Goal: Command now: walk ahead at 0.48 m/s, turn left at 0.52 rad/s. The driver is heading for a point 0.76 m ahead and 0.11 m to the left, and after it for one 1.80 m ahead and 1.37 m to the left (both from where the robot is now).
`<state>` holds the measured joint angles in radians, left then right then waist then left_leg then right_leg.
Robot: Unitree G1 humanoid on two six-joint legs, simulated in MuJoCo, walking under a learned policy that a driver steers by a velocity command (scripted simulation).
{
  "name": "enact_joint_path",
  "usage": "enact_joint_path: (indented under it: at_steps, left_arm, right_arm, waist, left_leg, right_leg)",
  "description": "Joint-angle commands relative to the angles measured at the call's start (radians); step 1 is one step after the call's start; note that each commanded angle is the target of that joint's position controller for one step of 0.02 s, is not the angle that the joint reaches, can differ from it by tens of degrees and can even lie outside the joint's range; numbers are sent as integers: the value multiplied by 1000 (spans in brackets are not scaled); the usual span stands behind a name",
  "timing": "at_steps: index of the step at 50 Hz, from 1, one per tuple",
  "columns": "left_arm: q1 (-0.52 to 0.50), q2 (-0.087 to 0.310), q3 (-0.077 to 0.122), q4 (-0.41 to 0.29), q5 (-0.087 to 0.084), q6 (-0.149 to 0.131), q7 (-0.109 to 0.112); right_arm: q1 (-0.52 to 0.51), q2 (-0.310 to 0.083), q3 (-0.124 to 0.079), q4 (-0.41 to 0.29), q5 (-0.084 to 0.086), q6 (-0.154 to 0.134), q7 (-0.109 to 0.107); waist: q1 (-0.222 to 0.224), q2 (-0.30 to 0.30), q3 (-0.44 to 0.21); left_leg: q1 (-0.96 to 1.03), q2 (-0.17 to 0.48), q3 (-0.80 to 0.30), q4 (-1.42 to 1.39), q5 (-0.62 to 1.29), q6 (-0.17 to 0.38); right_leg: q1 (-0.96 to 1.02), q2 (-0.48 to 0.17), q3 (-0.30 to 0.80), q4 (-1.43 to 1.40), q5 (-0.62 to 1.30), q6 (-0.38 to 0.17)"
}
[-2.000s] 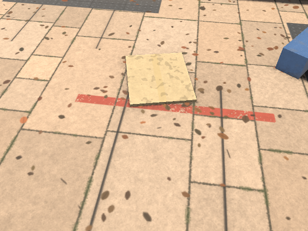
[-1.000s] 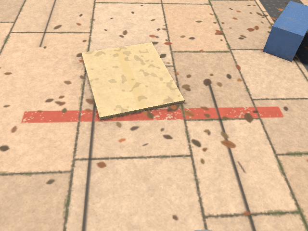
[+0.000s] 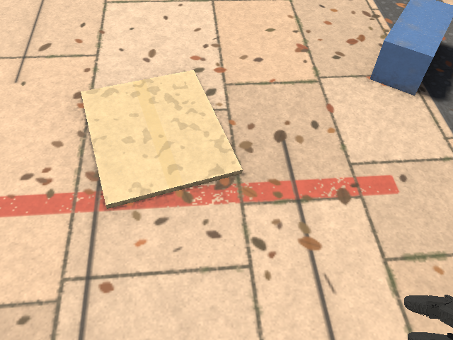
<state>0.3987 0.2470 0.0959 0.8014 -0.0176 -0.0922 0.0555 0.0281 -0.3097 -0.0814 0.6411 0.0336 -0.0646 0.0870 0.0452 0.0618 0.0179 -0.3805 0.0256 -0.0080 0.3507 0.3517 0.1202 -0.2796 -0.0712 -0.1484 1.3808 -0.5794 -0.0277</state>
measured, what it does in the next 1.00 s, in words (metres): goes down, turning left: right foot, then left foot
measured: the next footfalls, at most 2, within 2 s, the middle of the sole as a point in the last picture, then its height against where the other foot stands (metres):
right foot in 0.40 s outside the picture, level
left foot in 0.86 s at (158, 330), level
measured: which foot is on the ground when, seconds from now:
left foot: down 0.00-0.40, up 0.42-0.84, down 0.86-1.00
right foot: up 0.00-0.38, down 0.40-0.88, up 0.90-1.00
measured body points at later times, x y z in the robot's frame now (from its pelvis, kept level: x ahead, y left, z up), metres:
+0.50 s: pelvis +0.26 -0.01 -0.05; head +0.28 -0.01 +0.40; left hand +0.39 +0.28 -0.11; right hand +0.42 -0.25 -0.17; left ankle +0.13 +0.07 -0.70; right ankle +0.36 -0.10 -0.78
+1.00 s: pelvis +0.47 +0.11 -0.04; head +0.49 +0.13 +0.41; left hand +0.44 +0.40 -0.17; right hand +0.72 -0.06 -0.12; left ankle +0.47 +0.22 -0.78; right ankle +0.45 -0.05 -0.69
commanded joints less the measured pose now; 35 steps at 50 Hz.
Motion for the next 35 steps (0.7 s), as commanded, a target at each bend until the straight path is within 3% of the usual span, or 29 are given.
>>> enact_joint_path:
  at_steps: [1,2,3,4,5,6,7,8,10,12,16,18,19,20,21,22,23,25,26,28,30,33,35]
  left_arm:
    - [-134,-8,-7,-191,32,-59,-27]
    - [-115,42,-7,-194,27,-79,-37]
    - [-117,108,7,-201,18,-90,-45]
    - [-121,102,5,-227,-4,-77,-41]
    - [-136,122,10,-213,-9,-56,-30]
    - [-146,118,8,-201,-4,-28,-23]
    - [-164,111,6,-195,11,-8,-16]
    - [-216,105,5,-207,31,-1,-15]
    - [-354,41,-18,-233,53,-8,-21]
    - [-429,13,-26,-242,45,-18,-37]
    - [-502,32,-16,-261,17,-39,-53]
    - [-452,63,-2,-252,10,-51,-55]
    - [-366,88,13,-232,9,-55,-51]
    - [-206,134,31,-210,19,-57,-45]
    - [-50,209,53,-180,43,-50,-42]
    - [-7,172,50,-162,22,-47,-50]
    - [-51,114,35,-172,10,-41,-47]
    - [-153,73,16,-173,18,-22,-51]
    - [-178,57,7,-168,23,-22,-51]
    - [-208,49,1,-152,21,-26,-63]
    - [-212,82,10,-130,15,-27,-65]
    - [-191,130,22,-97,1,-20,-60]
    - [-153,152,26,-75,-8,-16,-61]
  right_arm:
    - [475,-134,-33,123,-52,-8,-28]
    - [416,-114,-38,84,-25,-4,-34]
    - [309,-142,-44,44,-25,3,-53]
    - [181,-201,-57,26,-39,20,-75]
    - [119,-127,-38,-22,-54,24,-83]
    - [102,-99,-27,-29,-58,17,-83]
    - [96,-83,-21,-34,-43,9,-82]
    - [111,-88,-26,-22,-27,3,-89]
    - [170,-89,-28,9,-2,-3,-113]
    - [210,-70,-26,32,2,7,-118]
    - [308,-40,-25,63,12,25,-111]
    - [312,-30,-26,63,10,29,-107]
    - [285,-13,-22,51,7,22,-103]
    - [242,24,-11,25,-4,11,-94]
    - [345,74,4,14,9,7,-90]
    - [352,9,1,13,17,7,-91]
    - [301,-45,-17,17,14,12,-90]
    - [194,-26,-12,-13,-15,22,-89]
    - [184,-14,-12,-17,-24,23,-87]
    - [210,12,-7,-5,-19,27,-85]
    - [180,21,-1,-9,-28,26,-86]
    - [92,47,19,-18,-31,10,-75]
    - [33,43,23,-26,-23,3,-68]
  waist:
    - [-156,284,-135]
    - [-137,216,-195]
    - [-81,91,-240]
    - [10,82,-252]
    - [19,-18,-215]
    - [29,-59,-186]
    - [28,-97,-141]
    - [15,-102,-129]
    - [-43,-78,-106]
    - [-81,-40,-104]
    - [-116,-7,-91]
    - [-77,26,-95]
    - [-26,40,-123]
    - [59,3,-207]
    - [55,-255,-357]
    - [62,-340,-355]
    - [68,-235,-209]
    - [25,-128,-48]
    - [-4,-123,-33]
    - [-43,-153,-28]
    - [-52,-156,-28]
    - [-27,-140,-26]
    - [-2,-143,-26]
  left_leg:
    - [783,125,-183,232,238,136]
    - [817,172,-308,208,173,196]
    - [767,238,-461,123,-106,261]
    - [575,309,-684,13,-544,302]
    - [418,311,-741,-33,-620,307]
    - [310,313,-760,-32,-569,302]
    - [232,278,-691,-30,-536,273]
    - [169,224,-613,-21,-498,236]
    - [68,115,-465,-17,-421,180]
    - [26,39,-377,1,-363,152]
    - [136,46,-429,55,-395,123]
    - [178,47,-462,97,-407,98]
    - [141,13,-443,168,-342,75]
    - [20,-34,-379,372,-362,36]
    - [-266,-164,-243,716,-695,-39]
    - [-434,-127,-220,885,-942,-61]
    - [-510,-82,-215,949,-855,-70]
    - [-477,-21,-154,904,-702,-73]
    - [-407,6,-155,860,-669,-74]
    - [-321,21,-123,773,-658,-85]
    - [-290,32,-91,657,-600,-99]
    - [-225,44,-48,441,-446,-107]
    - [-180,34,-29,344,-400,-113]
  right_leg:
    - [-730,18,192,370,-31,-54]
    - [-824,7,242,276,60,-56]
    - [-847,2,289,150,178,-8]
    - [-786,-33,326,-20,259,33]
    - [-716,-47,339,-61,288,67]
    - [-666,-51,351,-110,285,90]
    - [-641,-63,351,-208,279,112]
    - [-580,-61,346,-315,345,113]
    - [-450,-24,297,-499,506,107]
    - [-316,45,240,-659,604,93]
    - [-236,105,222,-823,582,59]
    - [-131,112,220,-898,541,23]
    - [15,98,228,-908,528,-10]
    - [260,-11,321,-881,514,-73]
    - [605,-246,693,-929,374,-243]
    - [628,-344,958,-1024,114,-291]
    - [521,-307,881,-1063,-6,-255]
    - [276,-220,661,-1104,163,-204]
    - [181,-191,591,-1136,248,-189]
    - [83,-147,485,-1177,331,-184]
    - [50,-132,403,-1202,413,-189]
    - [34,-117,317,-1204,485,-182]
    - [42,-118,290,-1193,495,-179]
Keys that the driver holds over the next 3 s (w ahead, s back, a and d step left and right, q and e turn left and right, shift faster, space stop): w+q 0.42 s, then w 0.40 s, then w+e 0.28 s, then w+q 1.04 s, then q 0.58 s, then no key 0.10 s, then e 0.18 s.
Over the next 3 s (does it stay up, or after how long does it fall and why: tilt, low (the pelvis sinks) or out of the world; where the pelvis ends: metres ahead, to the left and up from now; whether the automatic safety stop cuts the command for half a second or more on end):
stays up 1.15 0.44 -0.01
